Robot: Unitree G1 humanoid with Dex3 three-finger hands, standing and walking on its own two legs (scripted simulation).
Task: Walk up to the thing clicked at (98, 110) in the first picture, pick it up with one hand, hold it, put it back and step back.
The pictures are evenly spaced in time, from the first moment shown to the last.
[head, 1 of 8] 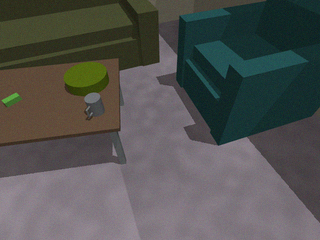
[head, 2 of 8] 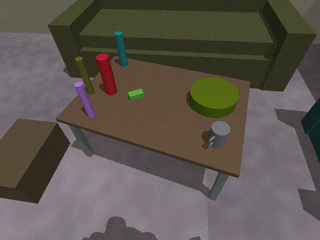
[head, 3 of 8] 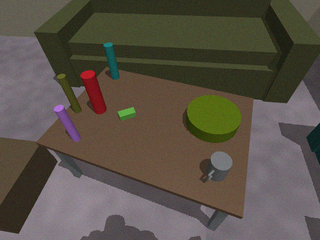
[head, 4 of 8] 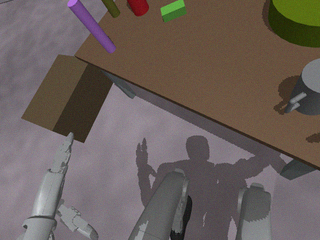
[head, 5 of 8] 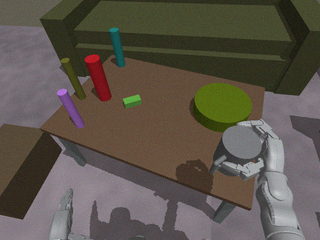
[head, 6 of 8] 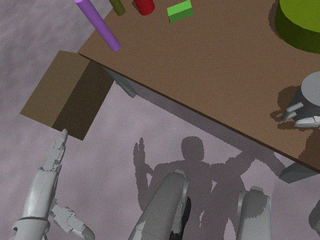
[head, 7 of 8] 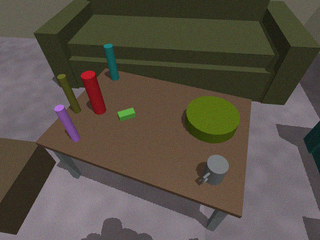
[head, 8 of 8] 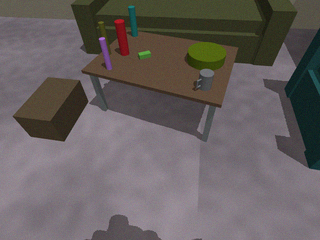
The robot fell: no
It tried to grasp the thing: yes
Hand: right
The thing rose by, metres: 0.28
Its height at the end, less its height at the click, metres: +0.00
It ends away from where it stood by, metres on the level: 0.02
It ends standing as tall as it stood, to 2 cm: yes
